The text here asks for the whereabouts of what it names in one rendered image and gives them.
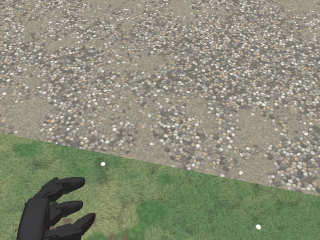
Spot robot left hand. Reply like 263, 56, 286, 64
15, 177, 96, 240

